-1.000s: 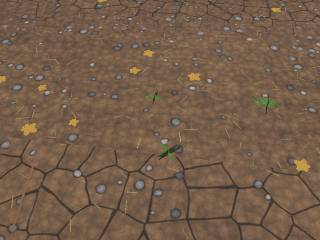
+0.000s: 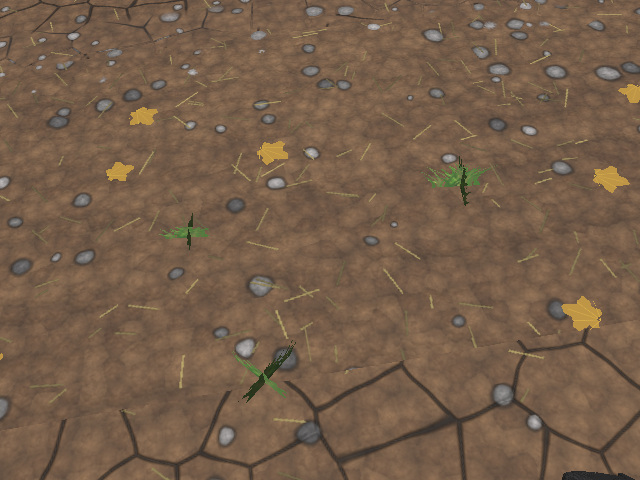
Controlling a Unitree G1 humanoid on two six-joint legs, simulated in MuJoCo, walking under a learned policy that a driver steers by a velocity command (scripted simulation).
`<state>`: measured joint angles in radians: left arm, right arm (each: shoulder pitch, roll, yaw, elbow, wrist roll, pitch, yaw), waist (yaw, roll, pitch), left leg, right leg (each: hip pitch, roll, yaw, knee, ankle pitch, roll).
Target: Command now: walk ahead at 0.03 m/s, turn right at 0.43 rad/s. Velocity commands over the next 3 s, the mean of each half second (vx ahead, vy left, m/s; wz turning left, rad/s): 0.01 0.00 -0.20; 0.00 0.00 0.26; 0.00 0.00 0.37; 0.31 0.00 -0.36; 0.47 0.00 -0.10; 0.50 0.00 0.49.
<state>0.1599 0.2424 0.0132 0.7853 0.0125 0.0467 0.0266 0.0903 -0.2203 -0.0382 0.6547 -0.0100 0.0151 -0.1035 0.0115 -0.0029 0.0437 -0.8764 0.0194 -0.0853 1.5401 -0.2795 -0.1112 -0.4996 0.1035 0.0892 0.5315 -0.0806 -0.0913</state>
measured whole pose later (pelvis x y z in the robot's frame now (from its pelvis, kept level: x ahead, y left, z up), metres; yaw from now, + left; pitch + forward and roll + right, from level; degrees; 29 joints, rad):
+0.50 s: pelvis +0.04 +0.08 +0.01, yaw -4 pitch +1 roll -1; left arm 0.21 0.24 0.08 0.82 0.00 0.03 0.03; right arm 0.29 -0.16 -0.04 0.75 -0.03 0.00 -0.02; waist -0.01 -0.05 -0.02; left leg -0.28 -0.03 0.00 0.52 -0.26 0.05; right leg -0.36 -0.03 0.10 0.62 -0.25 0.06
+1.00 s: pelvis +0.05 +0.06 +0.00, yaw +6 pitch +2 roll +0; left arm 0.24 0.25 0.09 0.83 0.01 0.02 0.08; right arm 0.11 -0.27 -0.09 0.61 0.01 0.06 -0.02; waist 0.03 0.00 0.00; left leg -0.62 -0.02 0.00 1.12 -0.45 -0.03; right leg -0.29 -0.10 -0.09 0.59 -0.33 0.05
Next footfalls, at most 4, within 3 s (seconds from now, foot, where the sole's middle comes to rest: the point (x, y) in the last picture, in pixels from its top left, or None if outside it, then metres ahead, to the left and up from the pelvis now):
0.22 left None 0.09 0.17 -0.76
0.54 right None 0.09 -0.09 -0.76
1.12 left None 0.12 0.19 -0.76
1.56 right None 0.26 -0.01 -0.76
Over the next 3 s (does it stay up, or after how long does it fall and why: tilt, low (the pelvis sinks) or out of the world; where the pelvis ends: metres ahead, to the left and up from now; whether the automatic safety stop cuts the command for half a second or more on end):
stays up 0.85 0.06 0.02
